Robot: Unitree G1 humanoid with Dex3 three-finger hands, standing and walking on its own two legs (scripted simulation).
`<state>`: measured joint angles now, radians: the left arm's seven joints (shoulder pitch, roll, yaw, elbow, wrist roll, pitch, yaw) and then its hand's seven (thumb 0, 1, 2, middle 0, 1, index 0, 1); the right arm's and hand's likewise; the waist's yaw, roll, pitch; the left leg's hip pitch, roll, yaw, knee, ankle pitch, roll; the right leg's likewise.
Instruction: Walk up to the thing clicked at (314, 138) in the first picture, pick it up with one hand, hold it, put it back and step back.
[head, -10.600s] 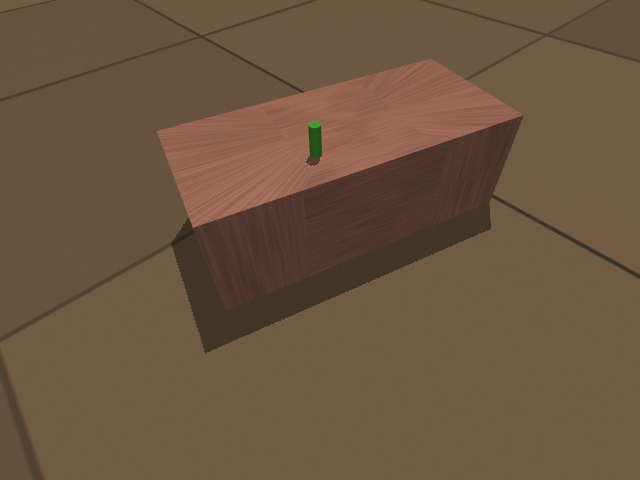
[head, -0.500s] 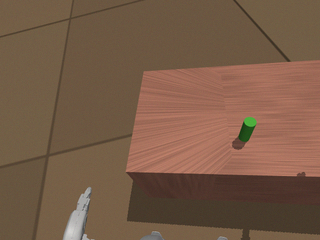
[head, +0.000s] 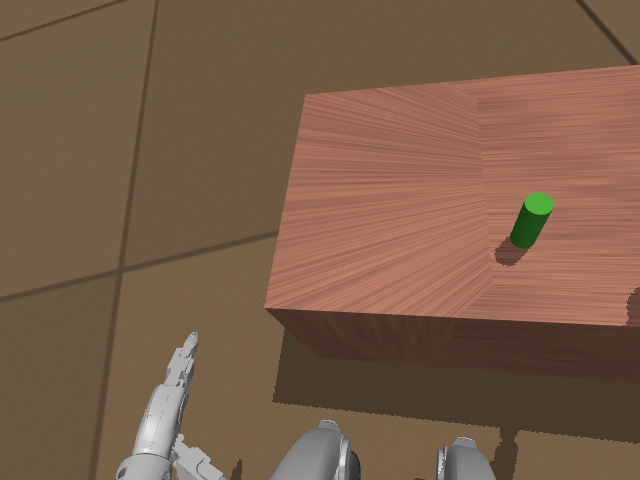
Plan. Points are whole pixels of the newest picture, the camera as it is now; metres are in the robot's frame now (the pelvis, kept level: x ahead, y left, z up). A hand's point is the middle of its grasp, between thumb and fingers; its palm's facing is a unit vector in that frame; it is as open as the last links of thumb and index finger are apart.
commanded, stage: approach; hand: right
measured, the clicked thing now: (530, 222) +0.55 -0.21 -0.18
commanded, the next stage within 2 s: close in in 0.28 s
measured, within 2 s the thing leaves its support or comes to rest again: neither
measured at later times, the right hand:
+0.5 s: hand (584, 254) +0.49 -0.28 -0.17, palm faces +0.18 +0.98 +0.06, open 17.6 cm
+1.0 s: hand (536, 244) +0.50 -0.21 -0.17, palm faces +0.18 +0.98 +0.03, open 17.6 cm
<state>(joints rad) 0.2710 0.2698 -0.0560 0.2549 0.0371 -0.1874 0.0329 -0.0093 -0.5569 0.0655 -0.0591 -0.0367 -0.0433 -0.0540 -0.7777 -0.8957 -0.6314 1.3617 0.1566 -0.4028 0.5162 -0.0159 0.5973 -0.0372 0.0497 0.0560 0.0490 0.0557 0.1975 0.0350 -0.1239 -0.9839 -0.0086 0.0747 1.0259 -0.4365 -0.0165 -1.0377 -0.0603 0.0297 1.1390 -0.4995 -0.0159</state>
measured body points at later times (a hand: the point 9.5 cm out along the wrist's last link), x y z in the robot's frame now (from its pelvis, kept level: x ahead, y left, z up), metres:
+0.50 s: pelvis -0.04 +0.00 -0.12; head +0.18 -0.09 +0.27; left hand +0.14 +0.26 -0.03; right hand +0.47 -0.33 -0.17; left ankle +0.02 +0.14 -0.65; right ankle +0.01 -0.10 -0.65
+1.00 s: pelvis -0.05 +0.01 -0.13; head +0.16 -0.06 +0.26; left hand +0.12 +0.27 +0.00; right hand +0.49 -0.26 -0.17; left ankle +0.02 +0.14 -0.65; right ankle +0.01 -0.10 -0.65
